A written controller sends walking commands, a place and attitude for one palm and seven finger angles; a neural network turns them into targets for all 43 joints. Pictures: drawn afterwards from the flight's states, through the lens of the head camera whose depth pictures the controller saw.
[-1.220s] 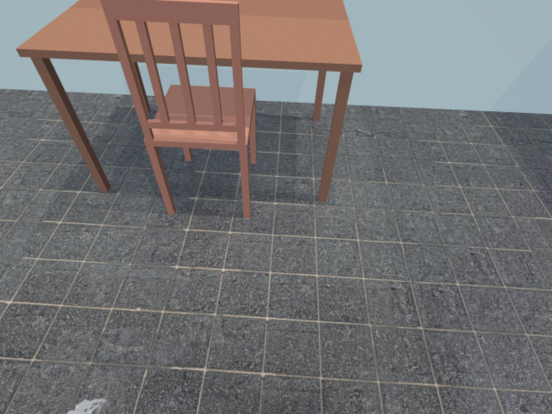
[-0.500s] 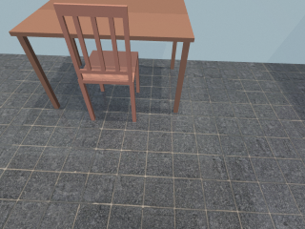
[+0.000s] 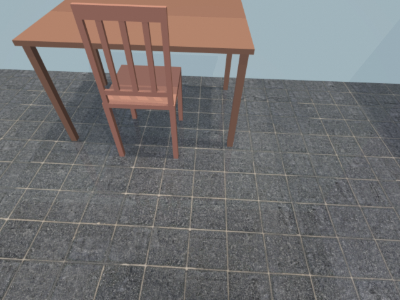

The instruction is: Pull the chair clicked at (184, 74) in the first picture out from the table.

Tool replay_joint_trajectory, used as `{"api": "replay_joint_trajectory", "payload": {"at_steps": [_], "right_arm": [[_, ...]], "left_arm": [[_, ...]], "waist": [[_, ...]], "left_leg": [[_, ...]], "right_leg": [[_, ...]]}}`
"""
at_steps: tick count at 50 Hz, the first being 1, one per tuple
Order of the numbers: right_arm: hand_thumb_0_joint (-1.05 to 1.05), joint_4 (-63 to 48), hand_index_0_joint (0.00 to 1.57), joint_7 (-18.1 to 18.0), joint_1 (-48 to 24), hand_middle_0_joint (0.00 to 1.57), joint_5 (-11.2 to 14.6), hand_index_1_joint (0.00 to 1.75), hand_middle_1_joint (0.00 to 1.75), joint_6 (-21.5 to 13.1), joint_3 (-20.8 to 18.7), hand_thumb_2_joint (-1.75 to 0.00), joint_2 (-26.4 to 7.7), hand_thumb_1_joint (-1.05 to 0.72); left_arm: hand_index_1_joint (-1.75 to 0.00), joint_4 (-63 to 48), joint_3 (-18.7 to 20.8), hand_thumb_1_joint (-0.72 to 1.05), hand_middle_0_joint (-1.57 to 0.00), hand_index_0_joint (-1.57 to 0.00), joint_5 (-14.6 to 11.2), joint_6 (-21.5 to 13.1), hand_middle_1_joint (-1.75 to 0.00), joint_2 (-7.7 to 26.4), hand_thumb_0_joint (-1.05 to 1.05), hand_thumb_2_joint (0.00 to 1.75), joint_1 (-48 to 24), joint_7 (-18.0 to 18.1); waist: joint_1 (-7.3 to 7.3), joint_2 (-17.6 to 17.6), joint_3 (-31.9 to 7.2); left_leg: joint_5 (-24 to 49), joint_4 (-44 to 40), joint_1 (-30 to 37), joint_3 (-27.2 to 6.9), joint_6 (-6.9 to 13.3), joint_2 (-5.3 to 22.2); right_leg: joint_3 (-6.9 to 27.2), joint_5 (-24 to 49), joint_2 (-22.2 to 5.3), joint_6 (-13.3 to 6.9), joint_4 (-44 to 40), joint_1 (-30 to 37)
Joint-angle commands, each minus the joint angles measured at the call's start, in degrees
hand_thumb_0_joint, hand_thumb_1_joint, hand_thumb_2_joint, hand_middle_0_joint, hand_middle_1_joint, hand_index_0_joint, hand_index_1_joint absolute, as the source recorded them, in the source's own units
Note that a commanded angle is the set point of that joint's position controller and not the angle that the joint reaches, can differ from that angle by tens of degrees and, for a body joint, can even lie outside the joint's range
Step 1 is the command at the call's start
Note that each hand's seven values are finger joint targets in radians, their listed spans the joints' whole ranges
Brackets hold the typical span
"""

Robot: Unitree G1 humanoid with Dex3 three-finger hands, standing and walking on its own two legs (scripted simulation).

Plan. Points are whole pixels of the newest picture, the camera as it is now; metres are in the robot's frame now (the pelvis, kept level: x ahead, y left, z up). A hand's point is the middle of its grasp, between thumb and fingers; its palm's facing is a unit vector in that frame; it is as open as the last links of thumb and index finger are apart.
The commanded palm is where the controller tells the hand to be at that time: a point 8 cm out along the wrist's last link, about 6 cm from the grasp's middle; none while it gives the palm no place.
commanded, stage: look at it before walking up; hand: left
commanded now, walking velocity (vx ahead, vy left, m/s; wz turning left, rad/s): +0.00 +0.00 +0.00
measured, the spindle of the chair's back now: (129, 59) +1.11 +0.39 -0.08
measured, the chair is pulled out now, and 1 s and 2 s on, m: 0.00 0.00 0.00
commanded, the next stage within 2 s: walk to a spot facing it in 0.22 s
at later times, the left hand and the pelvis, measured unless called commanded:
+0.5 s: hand out of the picture +0.07 +0.23 -0.17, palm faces +0.03 -0.96 -0.28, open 7.4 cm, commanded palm none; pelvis +0.02 +0.00 -0.01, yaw +3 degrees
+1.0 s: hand (93, 280) +0.20 +0.27 -0.17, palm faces +0.28 -0.95 -0.16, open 7.4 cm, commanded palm none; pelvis +0.17 +0.07 +0.00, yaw +17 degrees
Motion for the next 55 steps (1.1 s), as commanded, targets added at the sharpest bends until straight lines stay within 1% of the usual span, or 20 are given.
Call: {"api": "replay_joint_trajectory", "payload": {"at_steps": [1, 16, 18, 20, 22, 23, 25, 27, 30, 31, 32, 33, 34, 36, 38, 40, 45, 50, 53, 55], "right_arm": [[0.00, -3.82, 0.20, -0.71, -2.88, 0.20, 0.01, 0.30, 0.30, -1.42, -1.98, -0.90, -11.82, -0.90], [0.00, -3.73, 0.20, -0.78, -3.58, 0.20, 0.06, 0.30, 0.30, -1.39, -1.87, -0.90, -12.14, -0.90], [0.00, -2.57, 0.20, -0.44, -0.50, 0.20, -0.35, 0.30, 0.30, -0.44, -0.36, -0.90, -5.69, -0.90], [0.00, -2.93, 0.20, -0.19, 1.10, 0.20, -0.69, 0.30, 0.30, 0.44, -0.46, -0.90, -4.83, -0.90], [0.00, -4.47, 0.20, -0.01, 1.45, 0.20, -0.93, 0.30, 0.30, 0.89, -0.73, -0.90, -4.37, -0.90], [0.00, -5.58, 0.20, -0.02, 1.98, 0.20, -0.86, 0.30, 0.30, 0.96, -0.92, -0.90, -3.78, -0.90], [0.00, -7.85, 0.20, 0.34, 0.98, 0.20, -0.62, 0.30, 0.30, 0.63, -1.81, -0.90, -3.68, -0.90], [0.00, -9.14, 0.20, 1.19, 1.22, 0.20, -0.31, 0.30, 0.30, -0.18, -2.24, -0.90, -2.15, -0.90], [0.00, -8.12, 0.20, 1.59, 7.90, 0.20, -0.36, 0.30, 0.30, -0.63, -2.30, -0.90, 0.68, -0.90], [0.00, -6.72, 0.20, 1.33, 13.40, 0.20, -0.51, 0.30, 0.30, -0.87, -2.81, -0.90, -0.60, -0.90], [0.00, -5.28, 0.20, 0.83, 19.87, 0.20, -1.19, 0.30, 0.30, -1.30, -4.42, -0.90, -5.68, -0.90], [0.00, -4.59, 0.20, 0.06, 25.65, 0.20, -1.24, 0.30, 0.30, -1.64, -5.31, -0.90, -9.51, -0.90], [0.00, -4.10, 0.20, -0.24, 25.30, 0.20, -0.75, 0.30, 0.30, -1.42, -5.16, -0.90, -8.57, -0.90], [0.00, -5.72, 0.20, -0.84, 19.12, 0.20, -0.49, 0.30, 0.30, -2.54, -4.11, -0.90, -3.74, -0.90], [0.00, -5.50, 0.20, -1.16, 16.86, 0.20, -0.34, 0.30, 0.30, -3.84, -3.48, -0.90, -1.02, -0.90], [0.00, -4.72, 0.20, -1.29, 17.56, 0.20, -0.07, 0.30, 0.30, -4.41, -3.64, -0.90, -0.50, -0.90], [0.00, -2.80, 0.20, -1.46, 20.75, 0.20, -0.05, 0.30, 0.30, -4.74, -4.02, -0.90, 0.84, -0.90], [0.00, -1.57, 0.20, -1.54, 22.61, 0.20, -0.63, 0.30, 0.30, -4.27, -4.13, -0.90, 1.54, -0.90], [0.00, -2.09, 0.20, -1.77, 19.30, 0.20, -0.86, 0.30, 0.30, -4.03, -4.55, -0.90, -0.06, -0.90], [0.00, -2.84, 0.20, -1.58, 16.64, 0.20, -0.45, 0.30, 0.30, -3.98, -4.78, -0.90, -0.93, -0.90]], "left_arm": [[-0.30, -3.84, 2.08, 0.90, -0.20, -0.20, -0.16, -1.19, -0.30, 11.92, 0.00, 0.90, -1.95, 0.72], [-0.30, -3.49, 2.00, 0.90, -0.20, -0.20, -0.18, -1.19, -0.30, 12.14, 0.00, 0.90, -1.90, 0.69], [-0.30, -1.98, 0.81, 0.90, -0.20, -0.20, -0.25, -0.18, -0.30, 5.87, 0.00, 0.90, 1.55, 0.97], [-0.30, -2.20, 1.34, 0.90, -0.20, -0.20, 0.14, 0.61, -0.30, 6.03, 0.00, 0.90, 3.91, 0.75], [-0.30, -2.92, 2.44, 0.90, -0.20, -0.20, 0.42, 0.94, -0.30, 7.65, 0.00, 0.90, 5.98, 0.48], [-0.30, -3.42, 3.13, 0.90, -0.20, -0.20, 0.49, 0.83, -0.30, 8.89, 0.00, 0.90, 7.73, 0.55], [-0.30, -4.61, 4.17, 0.90, -0.20, -0.20, 0.61, -0.09, -0.30, 9.82, 0.00, 0.90, 9.82, 0.87], [-0.30, -5.45, 4.56, 0.90, -0.20, -0.20, 0.93, -1.32, -0.30, 9.06, 0.00, 0.90, 8.77, 0.86], [-0.30, -6.02, 4.81, 0.90, -0.20, -0.20, 0.66, -1.40, -0.30, 7.69, 0.00, 0.90, 7.27, 0.61], [-0.30, -6.24, 4.73, 0.90, -0.20, -0.20, 0.27, -1.09, -0.30, 6.25, 0.00, 0.90, 7.37, 0.36], [-0.30, -7.73, 4.09, 0.90, -0.20, -0.20, -0.15, -0.72, -0.30, 2.30, 0.00, 0.90, 7.25, -0.24], [-0.30, -11.62, 3.31, 0.90, -0.20, -0.20, -0.12, -1.07, -0.30, -0.52, 0.00, 0.90, 2.59, -0.57], [-0.30, -12.60, 3.57, 0.90, -0.20, -0.20, 0.54, -1.20, -0.30, 0.44, 0.00, 0.90, -0.92, -0.13], [-0.30, -10.80, 4.02, 0.90, -0.20, -0.20, 0.73, -1.84, -0.30, -0.70, 0.00, 0.90, -0.46, -0.89], [-0.30, -8.42, 3.93, 0.90, -0.20, -0.20, 0.89, -1.74, -0.30, -2.09, 0.00, 0.90, 3.51, -1.27], [-0.30, -7.63, 3.83, 0.90, -0.20, -0.20, 0.73, -1.44, -0.30, -2.88, 0.00, 0.90, 5.09, -1.22], [-0.30, -9.86, 3.91, 0.90, -0.20, -0.20, 0.56, -1.53, -0.30, -3.91, 0.00, 0.90, -0.53, -1.08], [-0.30, -12.32, 3.71, 0.90, -0.20, -0.20, 0.18, -2.21, -0.30, -4.81, 0.00, 0.90, -8.23, -1.15], [-0.30, -11.92, 4.33, 0.90, -0.20, -0.20, 0.02, -2.65, -0.30, -4.02, 0.00, 0.90, -4.62, -1.03], [-0.30, -8.51, 5.32, 0.90, -0.20, -0.20, 0.38, -3.39, -0.30, -1.43, 0.00, 0.90, 8.42, -0.70]], "waist": [[0.30, 0.27, -2.51], [0.36, 0.82, -2.24], [0.40, 0.62, -3.27], [1.06, -0.87, 0.27], [2.00, -5.51, 4.09], [2.55, -9.59, 3.58], [3.16, -10.59, 4.20], [1.99, -6.19, 3.86], [-1.24, -4.67, 2.79], [-3.45, -0.15, 0.97], [-5.90, 14.75, 0.56], [-7.32, 20.31, 1.46], [-6.88, 12.26, 2.36], [-3.78, 5.15, 4.99], [-1.45, 5.69, 3.85], [-0.72, 4.92, 1.55], [-2.02, 5.04, 3.43], [-4.27, 7.61, 6.86], [-1.52, 7.56, 5.47], [4.80, 3.33, 0.00]], "left_leg": [[4.86, -3.63, 0.48, -5.72, 2.08, 6.03], [6.25, -3.96, 1.03, -5.55, 2.00, 6.22], [2.32, -2.57, -0.18, -5.06, 1.29, 5.41], [-9.00, -0.37, -6.28, -5.16, 1.72, 3.85], [-15.54, 5.46, -14.50, -3.36, 1.64, 1.05], [-14.94, 11.86, -17.19, -0.62, 1.37, 0.00], [-16.48, 23.82, -21.44, 0.70, 1.32, 2.01], [-16.33, 24.08, -21.10, 1.49, 1.33, 4.00], [-9.00, 11.22, -6.81, 6.93, 1.19, 1.96], [-6.71, 5.96, 2.50, 6.25, 1.74, 1.21], [-15.35, -2.98, 8.92, -13.29, 6.37, 11.15], [-12.94, -11.29, 11.38, -32.84, 12.60, 21.94], [-17.27, -11.10, 7.38, -35.34, 15.43, 23.63], [-15.51, -11.70, 2.95, -27.58, 13.57, 18.46], [-0.04, -10.26, 2.70, -17.75, 11.68, 14.04], [9.58, -9.16, 4.03, -12.67, 11.59, 12.17], [15.83, -9.53, 8.62, -11.66, 12.48, 11.90], [22.12, -7.73, 8.50, -10.22, 11.14, 11.12], [28.75, -3.02, 4.93, -10.48, 10.25, 11.89], [31.40, 11.33, -1.05, -8.78, 7.58, 8.68]], "right_leg": [[6.33, 3.07, -6.55, -1.69, -4.25, -0.55], [5.94, 5.22, -6.64, -1.60, -4.28, 0.04], [4.61, -1.63, -6.70, -0.37, -3.54, 0.88], [5.70, -15.05, -6.93, -0.63, -4.40, -0.36], [9.32, -23.91, -10.22, -2.69, -7.26, -0.05], [12.89, -27.16, -14.29, -4.65, -10.18, 1.35], [17.68, -25.61, -21.27, -9.36, -13.32, 2.38], [11.38, -12.89, -21.69, -10.16, -10.06, 3.91], [-0.40, -7.30, -17.79, -5.63, -1.88, -3.35], [-5.38, -8.23, -14.62, -3.08, 6.25, -8.81], [-10.70, -12.16, -7.32, 0.90, 24.60, -19.77], [-8.47, -24.88, -1.94, 2.59, 39.10, -32.02], [-2.48, -23.13, -4.60, 1.11, 46.21, -33.88], [0.28, -12.18, -7.42, 1.36, 47.89, -34.24], [-1.10, -6.49, -7.72, 2.56, 44.81, -30.41], [-2.09, -4.47, -7.35, 3.52, 42.54, -28.53], [-3.16, -1.37, -7.54, 4.81, 33.79, -32.67], [-5.34, -0.12, -5.76, 3.47, 20.64, -28.43], [-5.74, -1.06, -3.44, 1.36, 14.43, -16.12], [-6.39, 3.36, -1.60, 0.42, 8.67, 2.34]]}}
